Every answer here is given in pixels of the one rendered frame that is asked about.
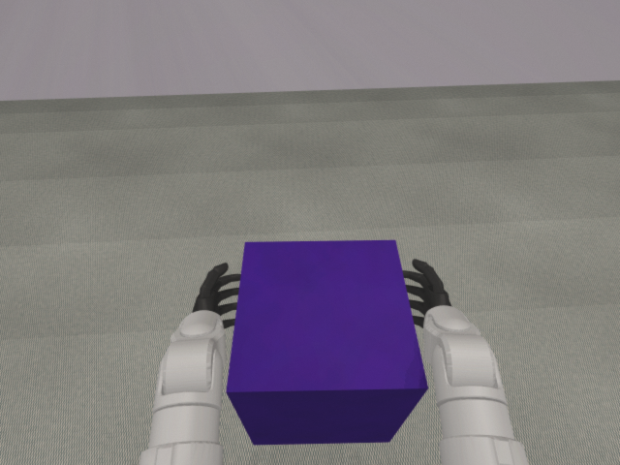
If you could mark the robot right forearm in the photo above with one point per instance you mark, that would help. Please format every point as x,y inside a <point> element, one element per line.
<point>474,416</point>

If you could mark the robot left forearm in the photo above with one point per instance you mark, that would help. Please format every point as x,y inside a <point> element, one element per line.
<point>188,397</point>

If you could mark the carton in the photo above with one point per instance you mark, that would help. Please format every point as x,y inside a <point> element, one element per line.
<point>324,347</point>

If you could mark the robot left hand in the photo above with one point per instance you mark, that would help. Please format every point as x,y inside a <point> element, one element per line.
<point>209,297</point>

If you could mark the robot right hand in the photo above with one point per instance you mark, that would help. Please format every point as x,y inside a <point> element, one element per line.
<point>432,293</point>

